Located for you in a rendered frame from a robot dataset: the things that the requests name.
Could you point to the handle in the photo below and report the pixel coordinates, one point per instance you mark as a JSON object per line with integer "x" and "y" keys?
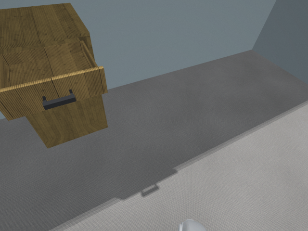
{"x": 59, "y": 101}

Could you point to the drawer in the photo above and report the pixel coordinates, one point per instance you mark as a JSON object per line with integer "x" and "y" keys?
{"x": 27, "y": 76}

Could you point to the cabinet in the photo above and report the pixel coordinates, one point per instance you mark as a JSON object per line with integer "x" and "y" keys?
{"x": 34, "y": 27}

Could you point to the right robot thigh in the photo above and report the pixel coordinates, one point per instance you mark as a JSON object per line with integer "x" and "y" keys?
{"x": 190, "y": 225}

